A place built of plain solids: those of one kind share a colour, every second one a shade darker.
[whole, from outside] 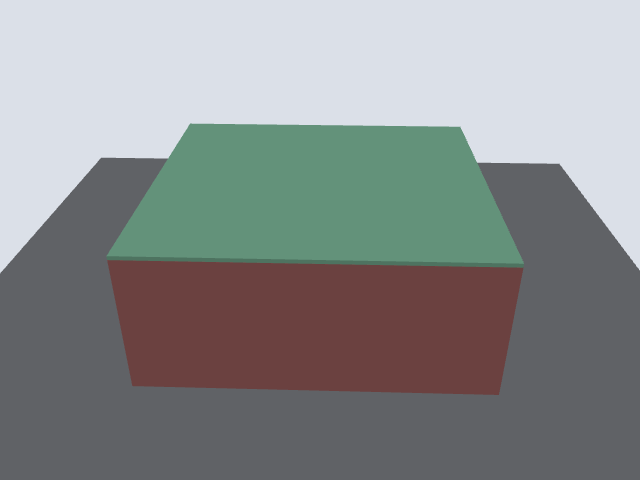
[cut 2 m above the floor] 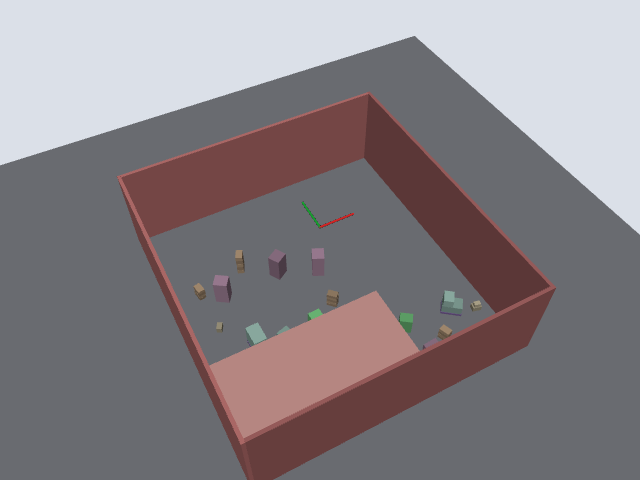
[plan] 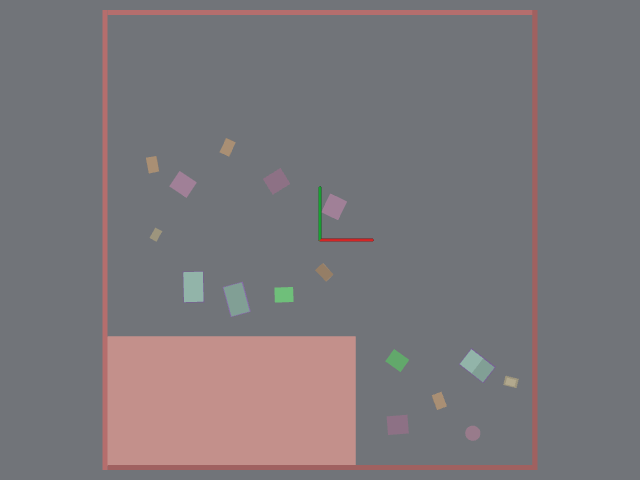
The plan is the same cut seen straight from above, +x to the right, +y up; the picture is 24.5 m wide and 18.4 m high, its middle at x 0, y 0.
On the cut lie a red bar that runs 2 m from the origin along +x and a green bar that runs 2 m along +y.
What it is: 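A closed shop hall without a stair; its walked floor is a deck 3.54 m over the shop floor, a bar in plan, with 2 straight fronts toward the void, each bare or guarded by itself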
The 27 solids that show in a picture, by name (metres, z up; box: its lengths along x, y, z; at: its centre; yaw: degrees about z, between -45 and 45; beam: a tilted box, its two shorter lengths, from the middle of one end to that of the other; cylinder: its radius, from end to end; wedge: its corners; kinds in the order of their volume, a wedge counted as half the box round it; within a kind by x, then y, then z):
{
 "floor_1": {"box": [9.53, 4.95, 3.59], "at": [-3.4, -6.17, 1.74]},
 "wall_1": {"box": [0.2, 17.64, 7.24], "at": [-8.24, 0.0, 3.57]},
 "wall_2": {"box": [16.28, 0.2, 7.24], "at": [0.0, -8.72, 3.57]},
 "wall_3": {"box": [16.28, 0.2, 7.24], "at": [0.0, 8.72, 3.57]},
 "wall_4": {"box": [0.2, 17.64, 7.24], "at": [8.24, 0.0, 3.57]},
 "roof_1": {"box": [16.68, 17.64, 0.2], "at": [0.0, 0.0, 7.29]},
 "cage_trolley_1": {"box": [0.8, 0.72, 1.71], "at": [-5.25, 2.13, 0.81], "yaw": -33.9},
 "cage_trolley_2": {"box": [0.8, 0.72, 1.71], "at": [-1.66, 2.25, 0.81], "yaw": 31.8},
 "cage_trolley_3": {"box": [0.72, 0.8, 1.71], "at": [0.54, 1.27, 0.81], "yaw": -25.5},
 "cage_trolley_4": {"box": [0.8, 0.72, 1.71], "at": [2.98, -7.09, 0.81], "yaw": 4.5},
 "load_1": {"box": [0.75, 1.15, 1.21], "at": [-4.85, -1.8, 0.75], "yaw": 1.5},
 "load_2": {"box": [0.73, 1.16, 0.36], "at": [-3.19, -2.28, 0.32], "yaw": 15.4},
 "load_3": {"box": [0.57, 0.73, 0.54], "at": [5.81, -4.65, 0.96], "yaw": -37.5},
 "load_4": {"box": [1.15, 0.73, 0.54], "at": [6.02, -4.82, 0.41], "yaw": -38.1},
 "bin_1": {"box": [0.72, 0.58, 1.11], "at": [-1.38, -2.1, 0.51], "yaw": 1.9},
 "bin_2": {"box": [0.72, 0.58, 1.11], "at": [2.96, -4.62, 0.51], "yaw": -35.8},
 "pallet_1": {"box": [0.8, 1.2, 0.19], "at": [-4.85, -1.8, 0.05], "yaw": 1.4},
 "pallet_2": {"box": [0.8, 1.2, 0.19], "at": [-3.19, -2.28, 0.05], "yaw": 15.0},
 "pallet_3": {"box": [1.2, 0.8, 0.19], "at": [6.03, -4.82, 0.05], "yaw": -37.7},
 "drum_1": {"cylinder": 0.29, "from": [5.86, -7.41, 0.0], "to": [5.86, -7.41, 0.88]},
 "crate_1": {"box": [0.4, 0.6, 0.2], "at": [-6.42, 2.88, 0.7], "yaw": 10.9},
 "crate_2": {"box": [0.4, 0.6, 0.3], "at": [-3.54, 3.55, 1.35], "yaw": -25.7},
 "crate_3": {"box": [0.4, 0.6, 0.2], "at": [0.16, -1.24, 0.9], "yaw": 44.2},
 "crate_4": {"box": [0.4, 0.6, 0.2], "at": [4.58, -6.17, 0.7], "yaw": 20.5},
 "carton_1": {"box": [0.31, 0.46, 0.42], "at": [-6.29, 0.21, 0.16], "yaw": -28.9},
 "carton_2": {"box": [0.37, 0.26, 0.23], "at": [7.31, -5.45, 0.45], "yaw": -14.4},
 "carton_3": {"box": [0.53, 0.37, 0.38], "at": [7.32, -5.44, 0.14], "yaw": -13.7}
}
